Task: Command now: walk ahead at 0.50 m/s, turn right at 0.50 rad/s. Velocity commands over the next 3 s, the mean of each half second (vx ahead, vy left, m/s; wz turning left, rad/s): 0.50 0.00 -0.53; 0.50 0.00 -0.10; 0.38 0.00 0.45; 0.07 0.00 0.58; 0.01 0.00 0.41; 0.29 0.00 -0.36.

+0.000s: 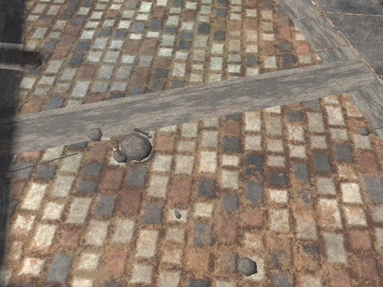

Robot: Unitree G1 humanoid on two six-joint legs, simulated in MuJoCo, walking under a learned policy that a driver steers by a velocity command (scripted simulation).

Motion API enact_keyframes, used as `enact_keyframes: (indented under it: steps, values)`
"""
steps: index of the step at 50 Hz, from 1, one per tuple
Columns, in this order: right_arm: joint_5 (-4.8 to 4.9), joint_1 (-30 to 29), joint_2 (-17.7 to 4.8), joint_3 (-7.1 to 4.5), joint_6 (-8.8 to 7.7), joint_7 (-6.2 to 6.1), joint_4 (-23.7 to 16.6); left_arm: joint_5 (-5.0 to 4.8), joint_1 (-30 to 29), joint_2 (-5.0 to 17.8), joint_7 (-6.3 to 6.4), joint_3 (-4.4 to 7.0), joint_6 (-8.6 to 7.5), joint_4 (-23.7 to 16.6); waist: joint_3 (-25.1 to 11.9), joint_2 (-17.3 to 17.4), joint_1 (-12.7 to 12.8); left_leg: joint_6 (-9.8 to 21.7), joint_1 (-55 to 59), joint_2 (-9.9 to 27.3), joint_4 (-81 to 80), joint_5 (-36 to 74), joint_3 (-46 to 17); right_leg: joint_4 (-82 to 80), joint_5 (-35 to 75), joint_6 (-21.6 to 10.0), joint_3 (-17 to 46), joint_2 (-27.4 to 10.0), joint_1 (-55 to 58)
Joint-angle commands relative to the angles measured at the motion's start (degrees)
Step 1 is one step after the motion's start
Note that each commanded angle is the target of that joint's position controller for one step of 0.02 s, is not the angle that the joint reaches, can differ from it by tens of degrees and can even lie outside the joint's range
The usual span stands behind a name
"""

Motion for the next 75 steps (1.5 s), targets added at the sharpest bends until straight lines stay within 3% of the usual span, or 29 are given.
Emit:
enact_keyframes:
  steps: [1, 2, 3, 4, 5, 8, 11, 17, 22, 25, 26, 27, 28, 29, 31, 35, 41, 46, 48, 50, 51, 52, 53, 54, 57, 66, 72, 74, 75]
  values:
    - [0.4, -2.4, -11.9, -2.44, 0.97, -0.97, -3.7, -0.29, 9.8, 9.8, -0.36, 3.82, -0.57, -2.5, -5.9, 6.7, 9.5, 5.2, -3.2, 14.5, 23.1, 68.9, -0.7, -2.6, -3.5, -4.3, -4.0, 6.1, 17.2]
    - [0.03, -2.2, -11.2, -2.01, 0.53, -1.0, -5.1, -0.08, 19.0, 14.8, 0.85, 5.87, -0.14, -0.7, -11.6, 1.3, 13.2, 2.8, -16.6, 12.0, 40.3, 53.5, -0.5, -4.8, -2.9, -7.7, 7.1, 0.5, 35.0]
    - [-1.86, 4.0, -1.4, 0.91, -1.4, 0.48, -7.6, -0.36, 19.4, 20.1, 1.36, 6.57, -0.31, -0.7, -17.1, -13.2, 6.2, -0.7, -43.1, -0.8, 61.2, -4.3, -5.6, -8.4, -6.8, -18.8, 39.0, -14.4, 55.7]
    - [0.81, -1.5, -5.7, 0.38, -4.34, 1.58, -9.0, 0.31, 22.7, 16.4, 1.54, 5.35, -0.59, -1.3, -23.5, -9.0, 9.9, 0.3, -51.2, -2.6, 68.4, -9.5, -18.1, -17.0, -11.3, -21.0, 51.9, -17.5, 60.8]
    - [2.72, -7.3, -8.1, -0.31, -5.77, 2.07, -10.7, 0.72, 20.4, 12.9, 1.86, 4.54, -0.97, -1.2, -15.6, -6.5, 10.7, 2.0, -56.4, 0.9, 67.3, -4.5, -19.3, -17.4, -7.7, -17.2, 42.7, -15.3, 56.5]
    - [0.08, -8.3, -8.9, -1.28, -5.13, 1.23, -10.6, 0.88, 8.9, 7.7, 1.96, 2.77, -1.39, -4.7, -5.7, 2.2, 3.4, 1.7, -45.4, 6.6, 53.9, 4.2, -18.6, -19.9, 6.8, -12.9, 26.4, -9.1, 31.5]
    - [-0.8, -8.1, -6.8, -1.29, -3.02, 0.93, -12.0, 0.58, 9.0, 9.8, 2.75, 3.09, -1.48, -5.3, -3.2, 0.8, 1.4, -0.9, -42.0, 6.8, 44.9, 6.7, -16.9, -22.4, 11.3, -12.9, 21.9, -7.1, 22.8]
    - [-0.56, -20.7, -4.4, -0.21, -2.92, 1.33, -16.4, -0.04, 14.4, 11.9, 4.04, 3.77, -0.64, -4.8, -1.0, -2.9, 6.2, -2.2, -36.6, 1.4, 19.3, 29.2, -14.8, -21.3, 4.8, -7.6, 16.8, -1.8, 17.9]
    - [0.2, -23.1, -7.4, -0.88, -4.0, 2.5, -18.5, -0.12, 17.6, 10.7, 4.36, 3.44, 0.0, -3.8, -1.5, -4.8, 6.8, -0.2, -35.8, 0.7, 12.4, 25.8, -16.8, -14.9, 0.4, -6.3, 23.9, -5.6, 27.1]
    - [-0.54, -14.5, -9.5, -1.98, -5.07, 2.63, -16.4, 0.47, 16.8, 9.3, 4.46, 2.82, 0.28, -4.1, -4.9, -6.3, 2.2, 3.8, -23.7, 0.2, 9.2, 22.6, -14.8, -5.9, 11.4, -4.1, 23.7, -3.8, 29.1]
    - [-1.43, -6.3, -12.1, -2.75, -5.28, 2.34, -15.4, 1.03, 15.6, 7.2, 4.17, 1.85, 0.03, -5.2, -11.7, -3.6, -1.7, 7.5, -10.4, 6.9, 11.6, 23.4, -20.8, 6.7, 9.3, -2.1, 20.4, -1.0, 23.7]
    - [-2.04, 2.5, -17.3, -4.37, -4.63, 2.18, -13.3, -0.16, 23.9, 4.2, 4.05, 0.88, -0.66, -5.3, -20.6, 11.2, -0.9, 17.4, 11.7, 19.2, 10.3, 15.7, -43.0, 27.1, -7.2, 2.7, 13.2, 7.0, 4.2]
    - [-0.14, 4.7, -14.2, -3.91, -4.05, 2.8, -11.6, -0.82, 25.0, 6.5, 4.02, 0.77, -1.12, -4.9, -20.3, 17.7, -1.4, 19.7, 14.2, 23.7, 2.8, 2.0, -58.4, 36.2, -29.5, 3.5, 13.6, 7.1, -6.8]
    - [0.72, 1.5, -10.1, -2.68, -3.75, 2.75, -12.6, -1.15, 19.1, 11.0, 3.89, 1.81, -1.18, -5.5, -11.2, 10.5, -2.3, 16.8, 7.3, 21.7, 1.6, -5.4, -53.0, 40.3, -26.0, 3.2, 15.0, 4.0, -11.5]
    - [-0.26, -4.9, -7.4, -1.44, -2.76, 2.7, -13.6, 0.42, 11.0, 10.4, 3.77, 1.72, -1.23, -7.6, -1.7, 3.9, -0.3, 14.2, -7.9, 16.9, -1.1, 2.8, -40.0, 36.1, -18.4, 3.0, 10.9, -0.2, -10.1]
    - [-0.32, -5.7, -7.3, -1.03, -3.13, 2.76, -12.7, 0.7, 12.1, 6.6, 3.51, 1.18, -0.82, -7.7, -0.9, 6.8, 2.9, 14.1, -16.7, 12.6, -5.5, 17.3, -29.2, 25.9, -13.1, 3.8, 7.8, -3.9, -3.5]
    - [0.86, -1.6, -10.8, -1.82, -2.22, 2.02, -10.7, 0.75, 1.8, 4.5, 2.91, -0.17, -1.52, -10.5, -0.1, 5.3, -0.2, 12.5, -16.5, 10.4, -6.7, 25.2, -19.5, 4.2, 3.3, 5.4, 4.5, -2.8, 0.2]
    - [1.61, 3.6, -11.5, -1.79, -0.74, 1.88, -8.6, 0.05, -5.0, 5.9, 1.67, 0.17, -2.43, -13.3, 1.7, 6.0, -1.6, 11.4, -12.2, 12.9, -2.7, 24.3, -22.7, -4.6, 2.2, 4.7, 4.4, -0.2, 3.3]
    - [1.68, 2.7, -12.7, -2.12, -0.07, 1.55, -8.6, 0.1, -1.8, 7.8, 1.5, 0.96, -3.0, -12.7, 0.4, 6.8, 1.4, 10.0, -11.4, 13.5, 1.2, 26.8, -24.0, -7.9, -0.1, 3.6, 4.1, 0.8, 9.6]
    - [1.05, 1.7, -10.0, -1.05, -0.15, 1.49, -9.3, 1.17, 11.8, 12.5, 2.4, 3.25, -3.2, -9.4, -8.6, 4.8, 8.3, 6.6, -18.3, 8.3, 18.0, 32.0, -20.1, -8.2, 1.1, 0.1, 6.2, -2.0, 31.8]
    - [-0.01, 3.4, -4.9, 0.49, -0.95, 1.51, -11.4, 2.49, 20.6, 17.7, 3.09, 4.53, -2.79, -8.6, -18.0, -5.3, 10.4, 2.7, -36.7, 1.7, 39.1, 15.2, -15.2, -6.7, 0.4, -5.5, 22.8, -16.3, 53.0]
    - [0.99, 7.7, -3.6, 1.13, -1.89, 1.5, -11.7, 2.19, 22.9, 17.5, 2.85, 4.38, -2.07, -7.7, -24.0, -16.6, 9.3, 1.7, -47.9, -1.3, 51.5, -10.8, -18.1, -13.7, -8.8, -10.2, 41.4, -23.4, 57.9]
    - [2.37, 4.2, -9.2, -0.56, -1.85, 1.47, -11.4, 1.59, 21.2, 13.0, 2.85, 3.14, -1.96, -7.5, -16.6, -9.9, 9.8, 1.8, -52.7, 1.7, 57.6, -8.0, -20.7, -15.6, -15.1, -8.4, 37.5, -21.0, 52.3]
    - [2.44, 0.5, -10.0, -0.9, -1.62, 1.46, -12.5, 1.04, 17.5, 11.0, 2.83, 2.33, -1.99, -7.6, -10.0, -7.7, 8.8, 2.0, -53.8, 3.8, 57.5, -2.8, -19.2, -17.3, -14.0, -6.6, 29.5, -19.1, 44.7]
    - [1.56, -0.2, -7.4, -1.26, 0.4, 1.44, -12.5, 1.83, 8.6, 7.3, 2.29, 1.36, -2.81, -7.3, -2.3, -6.8, 3.4, 1.6, -46.3, 7.9, 52.4, 6.6, -18.9, -24.0, -5.9, -5.0, 15.9, -13.7, 28.1]
    - [0.13, -10.7, -3.2, -0.34, 1.52, 3.38, -17.8, 1.85, 7.8, 11.3, 4.71, 2.98, -2.48, -4.0, 1.7, -2.3, 3.9, 0.2, -41.2, 5.4, 28.3, 27.4, -13.2, -23.7, 21.5, -3.4, -5.8, -10.8, 24.9]
    - [-0.16, -8.2, -8.2, -2.66, 2.4, 5.17, -20.8, -1.11, 7.3, 14.8, 5.67, 4.4, 0.05, -3.6, -3.0, -4.2, 1.0, 4.9, -33.0, 0.5, 19.5, 17.6, -9.0, -8.0, 34.5, -0.3, -6.8, -13.3, 33.9]
    - [-0.23, 2.0, -15.3, -5.59, 2.35, 3.42, -18.9, 0.15, 10.3, 12.3, 5.39, 3.52, 0.27, -3.8, -9.5, 5.3, -3.4, 9.3, -12.5, 1.7, 12.6, 43.1, -15.2, 16.6, 17.4, 5.6, -9.2, -6.7, 23.5]
    - [-0.71, 0.1, -20.3, -5.81, 2.72, 2.17, -20.3, 4.19, 15.7, 5.3, 4.62, 1.36, -0.06, -5.4, -14.0, 19.6, 3.2, 18.1, 3.0, 15.4, 18.7, 72.5, -35.0, 37.5, -36.4, 9.7, -6.6, 2.3, 3.4]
